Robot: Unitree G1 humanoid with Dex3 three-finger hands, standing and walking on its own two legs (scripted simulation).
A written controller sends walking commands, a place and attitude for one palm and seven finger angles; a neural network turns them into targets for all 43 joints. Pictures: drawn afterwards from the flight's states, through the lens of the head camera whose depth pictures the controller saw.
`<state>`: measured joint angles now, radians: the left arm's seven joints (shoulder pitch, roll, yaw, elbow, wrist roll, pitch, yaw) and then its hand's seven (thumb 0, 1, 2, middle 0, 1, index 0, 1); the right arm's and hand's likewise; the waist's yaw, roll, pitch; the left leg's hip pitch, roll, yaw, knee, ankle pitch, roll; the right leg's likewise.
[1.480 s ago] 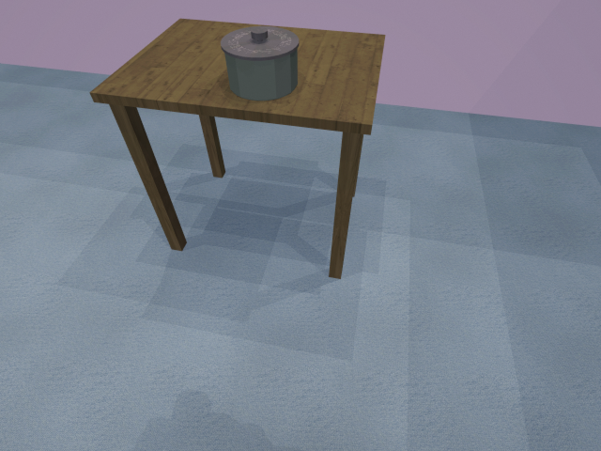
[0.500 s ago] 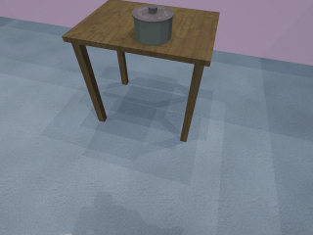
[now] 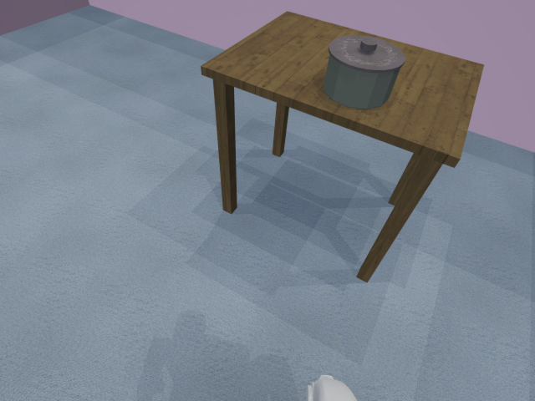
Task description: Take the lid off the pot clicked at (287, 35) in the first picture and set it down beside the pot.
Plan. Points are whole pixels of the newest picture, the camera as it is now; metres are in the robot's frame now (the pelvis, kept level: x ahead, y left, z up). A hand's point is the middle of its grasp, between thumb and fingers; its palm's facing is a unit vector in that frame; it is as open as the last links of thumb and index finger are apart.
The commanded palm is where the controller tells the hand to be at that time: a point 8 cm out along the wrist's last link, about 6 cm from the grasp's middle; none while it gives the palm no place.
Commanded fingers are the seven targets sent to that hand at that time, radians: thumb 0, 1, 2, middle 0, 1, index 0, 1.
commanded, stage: walk to a spot facing it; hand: left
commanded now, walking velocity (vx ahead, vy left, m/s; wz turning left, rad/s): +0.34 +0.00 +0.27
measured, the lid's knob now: (368, 44) +0.97 -0.25 +0.10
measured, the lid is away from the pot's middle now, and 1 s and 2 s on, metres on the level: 0.00 0.00 0.00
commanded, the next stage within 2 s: turn to face it in 0.44 s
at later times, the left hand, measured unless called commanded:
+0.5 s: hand (192, 385) +0.18 +0.13 -0.17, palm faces +0.28 -0.93 -0.24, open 7.3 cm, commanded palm none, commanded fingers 0.00 0.90 0.90 -0.20 -0.30 -0.20 -0.30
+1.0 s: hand (177, 371) +0.21 +0.16 -0.18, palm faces +0.25 -0.94 -0.21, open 7.4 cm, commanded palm none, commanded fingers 0.00 0.90 0.90 -0.20 -0.30 -0.20 -0.30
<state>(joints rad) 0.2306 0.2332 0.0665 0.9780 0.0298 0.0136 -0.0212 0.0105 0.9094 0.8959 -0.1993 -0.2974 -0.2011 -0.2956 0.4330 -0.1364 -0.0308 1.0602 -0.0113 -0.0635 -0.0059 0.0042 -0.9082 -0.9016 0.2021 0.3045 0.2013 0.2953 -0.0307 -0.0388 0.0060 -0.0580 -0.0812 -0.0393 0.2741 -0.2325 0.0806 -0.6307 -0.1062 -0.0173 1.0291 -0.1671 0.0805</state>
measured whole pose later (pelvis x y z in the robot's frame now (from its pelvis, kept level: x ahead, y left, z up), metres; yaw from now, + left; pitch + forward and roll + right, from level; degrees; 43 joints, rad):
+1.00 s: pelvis +0.24 -0.03 -0.01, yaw +7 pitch -2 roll +0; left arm 0.30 0.18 0.08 1.01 0.02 0.07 0.00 0.01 0.91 0.90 -0.20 -0.30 -0.20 -0.30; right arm 0.10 -0.14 -0.04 0.95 -0.02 0.01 -0.01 -0.02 -0.92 -0.90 0.19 0.30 0.20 0.30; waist 0.05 -0.01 0.08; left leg -0.24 0.10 0.27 0.49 -0.20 0.03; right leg -0.42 -0.08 -0.07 0.97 -0.43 0.05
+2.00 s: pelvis +0.24 -0.04 +0.00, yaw -24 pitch +0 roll +0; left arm 0.21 0.26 0.09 0.95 0.02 0.07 -0.02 0.01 0.91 0.90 -0.20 -0.30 -0.20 -0.30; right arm 0.23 -0.18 -0.01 0.93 -0.03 0.01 -0.03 0.00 -0.91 -0.90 0.20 0.30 0.20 0.30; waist 0.01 -0.04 0.06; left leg -0.16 0.03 0.09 0.42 -0.26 0.01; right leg -0.45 0.00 0.03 0.95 -0.40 0.05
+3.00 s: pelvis +0.45 -0.13 -0.01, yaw -27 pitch -1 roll +2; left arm 0.20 0.17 0.04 1.01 0.02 0.00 0.04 0.01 0.93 0.90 -0.20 -0.30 -0.20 -0.30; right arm 0.24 -0.15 -0.01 1.05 -0.02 -0.02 -0.03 0.00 -0.93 -0.90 0.20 0.30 0.20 0.29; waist 0.00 -0.04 0.06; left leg -0.18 -0.03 0.12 0.43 -0.23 0.05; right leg -0.40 -0.07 -0.04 0.73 -0.29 0.02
